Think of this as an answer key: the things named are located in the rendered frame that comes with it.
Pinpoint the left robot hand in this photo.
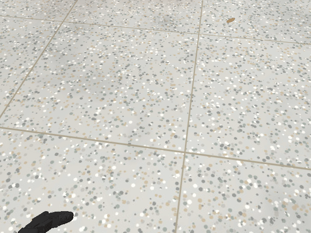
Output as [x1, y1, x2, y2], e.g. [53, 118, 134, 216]
[16, 211, 74, 233]

